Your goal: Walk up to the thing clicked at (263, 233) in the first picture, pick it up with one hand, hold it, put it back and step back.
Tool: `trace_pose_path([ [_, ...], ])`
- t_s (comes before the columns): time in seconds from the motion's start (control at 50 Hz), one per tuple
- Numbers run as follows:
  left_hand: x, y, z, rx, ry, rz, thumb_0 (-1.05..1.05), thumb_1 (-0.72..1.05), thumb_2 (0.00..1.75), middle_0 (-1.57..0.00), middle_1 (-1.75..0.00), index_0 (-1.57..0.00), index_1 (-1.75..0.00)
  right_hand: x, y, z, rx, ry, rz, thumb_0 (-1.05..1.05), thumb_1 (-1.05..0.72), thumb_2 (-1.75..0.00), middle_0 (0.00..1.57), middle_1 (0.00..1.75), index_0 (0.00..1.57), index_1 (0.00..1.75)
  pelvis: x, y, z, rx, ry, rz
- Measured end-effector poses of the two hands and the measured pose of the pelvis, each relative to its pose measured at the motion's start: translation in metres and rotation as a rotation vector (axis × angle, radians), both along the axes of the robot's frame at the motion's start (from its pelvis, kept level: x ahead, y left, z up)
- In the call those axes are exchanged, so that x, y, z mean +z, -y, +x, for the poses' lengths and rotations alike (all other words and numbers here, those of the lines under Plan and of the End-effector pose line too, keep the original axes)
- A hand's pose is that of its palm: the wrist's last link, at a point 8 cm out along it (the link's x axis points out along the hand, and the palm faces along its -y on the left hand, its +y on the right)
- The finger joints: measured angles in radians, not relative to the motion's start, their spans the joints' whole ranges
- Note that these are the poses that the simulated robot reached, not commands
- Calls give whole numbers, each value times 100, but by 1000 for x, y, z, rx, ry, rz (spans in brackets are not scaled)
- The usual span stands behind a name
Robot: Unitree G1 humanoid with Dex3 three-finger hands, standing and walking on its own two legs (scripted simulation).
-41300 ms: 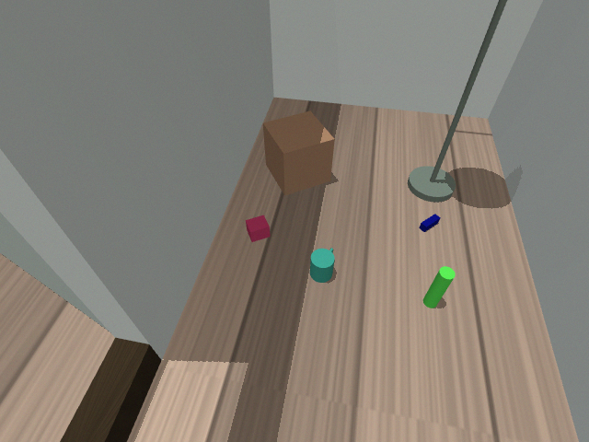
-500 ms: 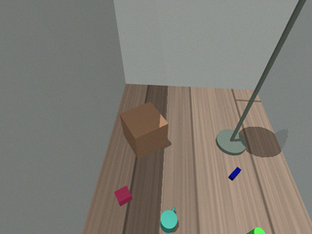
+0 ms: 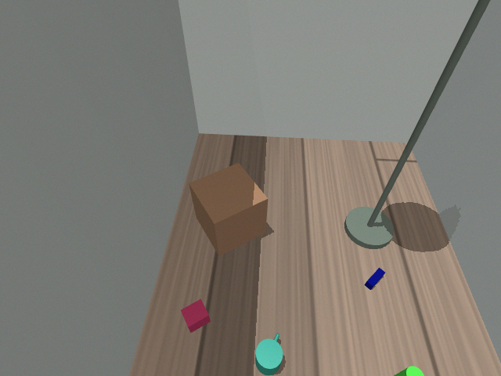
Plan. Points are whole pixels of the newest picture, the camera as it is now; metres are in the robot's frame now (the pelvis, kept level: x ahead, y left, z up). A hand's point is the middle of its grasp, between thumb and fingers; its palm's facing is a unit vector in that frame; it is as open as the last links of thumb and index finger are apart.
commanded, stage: stand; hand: left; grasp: from above
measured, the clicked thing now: (195, 315) +0.48 +0.22 -0.75
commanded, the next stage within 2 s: step back in 0.62 s
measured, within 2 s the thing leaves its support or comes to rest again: neither
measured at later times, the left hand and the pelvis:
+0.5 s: hand out of the picture +0.07 +0.24 -0.16, palm faces +0.00 -0.94 -0.33, open 7.4 cm; pelvis +0.00 +0.00 +0.00, yaw +0 degrees
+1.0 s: hand out of the picture +0.08 +0.30 -0.18, palm faces -0.03 -0.93 -0.38, open 7.4 cm; pelvis -0.06 +0.04 -0.02, yaw -1 degrees
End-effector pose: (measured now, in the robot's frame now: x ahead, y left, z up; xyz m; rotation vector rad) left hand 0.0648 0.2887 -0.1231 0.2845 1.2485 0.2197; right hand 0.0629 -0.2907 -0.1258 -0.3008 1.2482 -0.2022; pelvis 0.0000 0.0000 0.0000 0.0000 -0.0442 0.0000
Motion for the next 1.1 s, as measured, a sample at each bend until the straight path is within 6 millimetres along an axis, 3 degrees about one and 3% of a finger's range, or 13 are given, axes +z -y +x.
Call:
trace_pose_path([
  [0.62,1,0,2,-22,12,1,0,90,90,-20,-30,-20,-30,3,5,-3,-3,1,-3,0,-91,-90,20,30,21,30,0,2,-1,1,-3,-1],
  [0.8,-5,-21,-2,-31,33,39,0,90,90,-20,-30,-20,-30,-1,14,-10,-6,0,-38,0,-91,-90,21,30,21,30,-12,-3,-26,-8,-15,-19],
  [0.96,-21,-54,7,-71,93,45,0,90,90,-20,-30,-20,-30,2,0,-40,-6,6,-99,0,-91,-90,20,30,21,30,-28,-32,-49,-19,-11,-13],
  [1.04,-20,-57,6,-94,99,41,0,90,90,-20,-30,-20,-30,11,-13,-67,-18,-15,-106,0,-91,-90,21,30,21,30,-20,-38,-65,-32,-7,-25],
  [1.1,-18,-56,-6,-117,88,27,0,91,90,-20,-30,-20,-30,16,-18,-81,-35,-7,-109,0,-90,-90,21,30,21,30,-15,-41,-76,-50,-11,-28],
])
